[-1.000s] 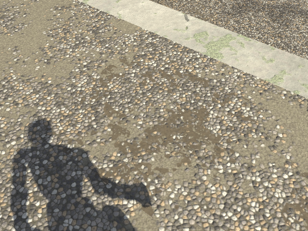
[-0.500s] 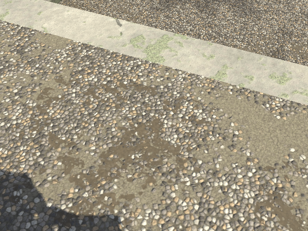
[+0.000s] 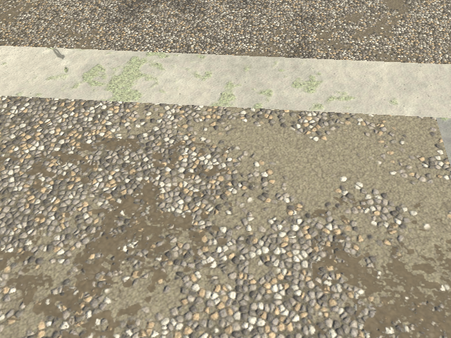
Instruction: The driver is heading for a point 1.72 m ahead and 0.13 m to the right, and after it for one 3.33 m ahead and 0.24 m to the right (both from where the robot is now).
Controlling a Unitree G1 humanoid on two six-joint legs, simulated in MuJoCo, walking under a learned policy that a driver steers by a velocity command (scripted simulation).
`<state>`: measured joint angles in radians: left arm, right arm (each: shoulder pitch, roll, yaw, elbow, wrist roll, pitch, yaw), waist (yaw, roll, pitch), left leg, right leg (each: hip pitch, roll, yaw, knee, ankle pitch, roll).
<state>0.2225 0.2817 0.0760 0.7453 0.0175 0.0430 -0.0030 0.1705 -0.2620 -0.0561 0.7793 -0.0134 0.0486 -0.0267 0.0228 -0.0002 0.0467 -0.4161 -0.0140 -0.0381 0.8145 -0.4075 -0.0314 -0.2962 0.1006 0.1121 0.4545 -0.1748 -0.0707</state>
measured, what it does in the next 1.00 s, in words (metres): steps on the spot: left foot, then right foot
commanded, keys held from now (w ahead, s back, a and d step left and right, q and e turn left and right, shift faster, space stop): e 0.20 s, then no key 0.80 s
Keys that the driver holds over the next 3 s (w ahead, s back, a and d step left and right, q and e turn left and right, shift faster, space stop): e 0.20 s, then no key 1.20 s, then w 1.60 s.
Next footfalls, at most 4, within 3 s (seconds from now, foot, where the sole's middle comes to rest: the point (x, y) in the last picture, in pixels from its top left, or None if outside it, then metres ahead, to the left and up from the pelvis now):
0.10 left None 0.04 0.12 -0.78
0.50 right None -0.02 -0.09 -0.78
0.78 left None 0.02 0.13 -0.78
2.10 left None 0.37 0.00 -0.78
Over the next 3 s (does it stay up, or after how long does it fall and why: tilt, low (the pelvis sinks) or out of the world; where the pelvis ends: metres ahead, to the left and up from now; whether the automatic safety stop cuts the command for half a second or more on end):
stays up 0.67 -0.17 0.01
